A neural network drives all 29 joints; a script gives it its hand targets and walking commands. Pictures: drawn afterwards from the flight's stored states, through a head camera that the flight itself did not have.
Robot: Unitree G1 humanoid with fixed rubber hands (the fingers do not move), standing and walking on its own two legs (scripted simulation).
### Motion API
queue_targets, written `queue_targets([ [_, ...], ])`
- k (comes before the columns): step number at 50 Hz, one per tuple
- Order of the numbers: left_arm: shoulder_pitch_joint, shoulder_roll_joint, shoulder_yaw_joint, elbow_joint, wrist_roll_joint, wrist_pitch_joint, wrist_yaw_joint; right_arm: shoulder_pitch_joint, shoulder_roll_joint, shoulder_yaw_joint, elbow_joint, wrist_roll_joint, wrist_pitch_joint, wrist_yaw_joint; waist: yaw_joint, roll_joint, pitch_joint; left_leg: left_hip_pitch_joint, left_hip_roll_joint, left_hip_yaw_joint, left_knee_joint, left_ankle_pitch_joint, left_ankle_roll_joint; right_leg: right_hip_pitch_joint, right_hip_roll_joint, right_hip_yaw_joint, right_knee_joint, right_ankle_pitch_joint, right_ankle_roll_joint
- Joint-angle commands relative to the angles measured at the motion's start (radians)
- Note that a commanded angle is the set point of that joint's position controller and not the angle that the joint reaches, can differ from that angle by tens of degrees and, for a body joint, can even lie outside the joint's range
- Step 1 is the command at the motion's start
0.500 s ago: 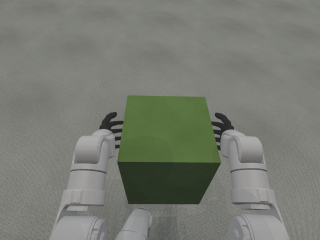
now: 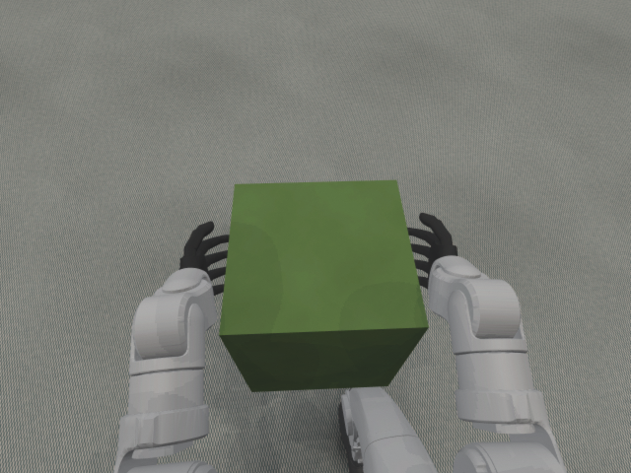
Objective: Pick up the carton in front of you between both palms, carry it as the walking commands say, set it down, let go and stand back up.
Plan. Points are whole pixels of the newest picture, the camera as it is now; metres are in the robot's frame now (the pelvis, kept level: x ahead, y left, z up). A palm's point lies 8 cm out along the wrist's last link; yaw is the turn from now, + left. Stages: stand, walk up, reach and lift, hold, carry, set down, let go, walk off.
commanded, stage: carry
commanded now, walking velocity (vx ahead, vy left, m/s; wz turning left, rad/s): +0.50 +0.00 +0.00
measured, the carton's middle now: (318, 294) +0.34 -0.04 -0.05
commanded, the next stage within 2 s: none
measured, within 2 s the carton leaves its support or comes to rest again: neither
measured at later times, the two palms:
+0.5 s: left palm (119, 80) +0.61 +0.19 +0.12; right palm (337, 61) +0.63 -0.11 +0.11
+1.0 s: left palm out of the picture +0.87 +0.16 +0.11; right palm out of the picture +0.87 -0.14 +0.10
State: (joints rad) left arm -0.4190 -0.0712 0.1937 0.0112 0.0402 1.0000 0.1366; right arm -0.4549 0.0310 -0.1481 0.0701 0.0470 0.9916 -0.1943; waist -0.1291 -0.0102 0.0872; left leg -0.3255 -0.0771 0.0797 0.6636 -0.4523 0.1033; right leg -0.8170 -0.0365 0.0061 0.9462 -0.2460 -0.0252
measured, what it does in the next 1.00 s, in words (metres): walks ahead: right foot, then left foot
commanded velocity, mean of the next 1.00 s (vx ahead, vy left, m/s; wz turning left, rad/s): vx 0.50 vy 0.00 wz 0.00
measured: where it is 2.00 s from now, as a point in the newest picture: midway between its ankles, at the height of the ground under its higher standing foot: (260, 174)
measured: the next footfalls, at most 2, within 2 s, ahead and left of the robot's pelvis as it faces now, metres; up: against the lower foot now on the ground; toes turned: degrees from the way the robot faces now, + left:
right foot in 0.08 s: +0.26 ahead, -0.10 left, +0.00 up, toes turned -3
left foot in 0.52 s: +0.48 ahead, +0.13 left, +0.00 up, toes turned +11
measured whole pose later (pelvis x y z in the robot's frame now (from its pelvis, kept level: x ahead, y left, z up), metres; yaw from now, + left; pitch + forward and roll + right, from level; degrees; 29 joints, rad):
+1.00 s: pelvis +0.61 +0.01 +0.01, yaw +1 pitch +3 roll -1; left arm -0.16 -0.13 0.10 -0.28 0.12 1.21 0.08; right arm -0.16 0.12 -0.10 -0.29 -0.11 1.23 -0.09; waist -0.01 0.04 -0.18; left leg -0.05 0.09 0.16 0.56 -0.47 -0.03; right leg -0.46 -0.05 -0.23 0.49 -0.06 -0.05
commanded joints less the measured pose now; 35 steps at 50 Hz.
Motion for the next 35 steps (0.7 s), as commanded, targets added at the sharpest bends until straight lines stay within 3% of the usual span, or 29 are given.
queue_targets([
  [1, -0.697, -0.915, -0.703, -0.195, -0.290, -0.072, -0.169, -0.771, 1.105, 0.808, -0.210, 0.456, -0.048, 0.311, 0.061, 0.150, -0.638, 0.371, 0.208, -0.180, -0.083, 1.117, 0.055, 0.309, 0.088, -0.140, -0.331, 0.200, -0.006],
  [2, -0.681, -0.907, -0.713, -0.191, -0.289, -0.070, -0.171, -0.746, 1.093, 0.805, -0.202, 0.450, -0.048, 0.311, 0.079, 0.142, -0.655, 0.346, 0.202, -0.140, -0.012, 1.176, 0.021, 0.451, 0.109, -0.167, -0.423, 0.283, -0.018],
  [3, -0.664, -0.903, -0.723, -0.184, -0.290, -0.067, -0.175, -0.727, 1.076, 0.803, -0.200, 0.441, -0.047, 0.309, 0.106, 0.127, -0.691, 0.280, 0.189, -0.085, 0.093, 1.145, -0.017, 0.649, 0.099, -0.178, -0.540, 0.417, -0.037],
  [4, -0.633, -0.900, -0.725, -0.162, -0.297, -0.062, -0.180, -0.733, 1.056, 0.797, -0.200, 0.429, -0.045, 0.309, 0.147, 0.095, -0.715, 0.130, 0.187, -0.061, 0.197, 0.927, -0.054, 0.878, -0.006, -0.094, -0.566, 0.566, -0.072],
  [5, -0.607, -0.881, -0.720, -0.146, -0.300, -0.055, -0.185, -0.717, 1.047, 0.788, -0.196, 0.413, -0.034, 0.311, 0.143, -0.117, -0.826, -0.121, 0.126, -0.057, 0.374, 0.169, -0.107, 1.209, -0.304, 0.252, -0.403, 1.067, -0.173],
  [6, -0.543, -0.851, -0.713, -0.092, -0.288, -0.045, -0.183, -0.630, 1.036, 0.764, -0.147, 0.402, -0.017, 0.309, 0.156, -0.281, -0.920, -0.343, 0.032, -0.091, 0.665, -0.118, -0.156, 1.403, -0.436, 0.557, -0.473, 0.960, -0.340],
  [7, -0.501, -0.881, -0.714, -0.083, -0.295, -0.035, -0.187, -0.603, 1.018, 0.741, -0.138, 0.382, -0.010, 0.306, 0.158, -0.172, -0.918, -0.400, 0.087, -0.115, 0.696, -0.085, -0.133, 1.402, -0.400, 0.519, -0.502, 0.764, -0.312],
  [8, -0.506, -0.905, -0.720, -0.093, -0.303, -0.025, -0.193, -0.582, 1.029, 0.723, -0.119, 0.363, -0.001, 0.305, 0.163, -0.101, -0.835, -0.450, 0.113, -0.110, 0.636, -0.033, -0.124, 1.346, -0.352, 0.435, -0.526, 0.699, -0.254],
  [9, -0.528, -0.930, -0.727, -0.099, -0.316, -0.014, -0.202, -0.558, 1.041, 0.707, -0.098, 0.345, 0.006, 0.308, 0.161, -0.039, -0.746, -0.464, 0.131, -0.102, 0.527, 0.020, -0.122, 1.274, -0.320, 0.359, -0.544, 0.723, -0.198],
  [12, -0.592, -0.997, -0.766, -0.130, -0.374, 0.018, -0.242, -0.497, 1.063, 0.681, -0.064, 0.281, 0.020, 0.310, 0.156, -0.054, -0.639, -0.366, 0.118, -0.055, 0.257, 0.057, -0.136, 1.134, -0.257, 0.232, -0.609, 0.721, -0.119],
  [16, -0.611, -1.036, -0.786, -0.178, -0.434, 0.057, -0.294, -0.432, 1.072, 0.672, -0.123, 0.200, 0.034, 0.281, 0.149, -0.132, -0.587, -0.258, 0.081, 0.024, 0.039, 0.149, -0.145, 1.011, -0.214, 0.094, -0.636, 0.674, -0.103],
  [20, -0.488, -1.021, -0.775, -0.183, -0.421, 0.092, -0.326, -0.407, 1.050, 0.706, -0.250, 0.180, 0.067, 0.270, 0.154, -0.214, -0.496, -0.144, 0.073, 0.077, -0.130, 0.322, -0.133, 0.882, -0.181, -0.007, -0.668, 0.563, -0.085],
  [23, -0.368, -0.990, -0.768, -0.209, -0.383, 0.123, -0.328, -0.336, 1.036, 0.728, -0.314, 0.193, 0.110, 0.288, 0.148, -0.183, -0.450, 0.003, 0.088, 0.101, -0.287, 0.441, -0.124, 0.812, -0.177, -0.049, -0.612, 0.444, -0.061],
  [24, -0.332, -0.980, -0.769, -0.220, -0.370, 0.134, -0.326, -0.296, 1.026, 0.731, -0.324, 0.197, 0.125, 0.298, 0.138, -0.132, -0.465, 0.123, 0.079, 0.131, -0.325, 0.414, -0.116, 0.753, -0.156, -0.086, -0.524, 0.417, -0.043],
  [25, -0.298, -0.966, -0.769, -0.232, -0.357, 0.144, -0.324, -0.260, 1.015, 0.731, -0.331, 0.200, 0.140, 0.310, 0.129, -0.077, -0.496, 0.278, 0.110, 0.116, -0.299, 0.358, -0.103, 0.650, -0.131, -0.121, -0.408, 0.357, -0.022],
  [26, -0.271, -0.947, -0.764, -0.249, -0.341, 0.155, -0.322, -0.212, 0.992, 0.724, -0.335, 0.198, 0.156, 0.319, 0.117, 0.062, -0.544, 0.412, 0.291, -0.127, -0.319, 0.269, -0.066, 0.511, -0.095, -0.146, -0.202, 0.098, 0.020],
  [27, -0.285, -0.967, -0.777, -0.274, -0.345, 0.173, -0.321, -0.199, 0.964, 0.705, -0.319, 0.178, 0.161, 0.327, 0.107, 0.272, -0.567, 0.581, 0.492, -0.486, -0.367, 0.187, 0.077, 0.236, 0.005, -0.146, 0.020, -0.153, 0.046],
  [28, -0.280, -0.950, -0.773, -0.301, -0.342, 0.183, -0.320, -0.168, 1.009, 0.707, -0.314, 0.191, 0.167, 0.336, 0.103, 0.285, -0.523, 0.561, 0.530, -0.610, -0.412, 0.173, 0.136, 0.077, 0.008, -0.060, 0.157, -0.290, 0.029],
  [29, -0.271, -0.963, -0.773, -0.311, -0.340, 0.187, -0.320, -0.161, 1.033, 0.711, -0.341, 0.211, 0.172, 0.344, 0.108, 0.220, -0.476, 0.498, 0.511, -0.551, -0.422, 0.229, 0.117, 0.047, -0.035, -0.019, 0.202, -0.280, 0.012],
  [31, -0.289, -0.979, -0.785, -0.344, -0.344, 0.183, -0.316, -0.223, 1.059, 0.740, -0.399, 0.253, 0.177, 0.358, 0.111, 0.088, -0.449, 0.383, 0.460, -0.387, -0.443, 0.289, 0.064, 0.085, -0.090, -0.009, 0.162, -0.175, 0.009],
  [33, -0.290, -0.998, -0.799, -0.368, -0.340, 0.178, -0.306, -0.258, 1.060, 0.762, -0.435, 0.282, 0.178, 0.366, 0.114, 0.097, -0.444, 0.304, 0.412, -0.252, -0.485, 0.282, 0.033, 0.165, -0.084, -0.040, 0.051, -0.092, 0.023],
  [35, -0.263, -1.007, -0.802, -0.385, -0.333, 0.174, -0.295, -0.257, 1.047, 0.773, -0.466, 0.302, 0.181, 0.372, 0.116, 0.132, -0.443, 0.292, 0.382, -0.176, -0.517, 0.253, 0.034, 0.189, -0.077, -0.070, -0.052, -0.022, 0.039],
])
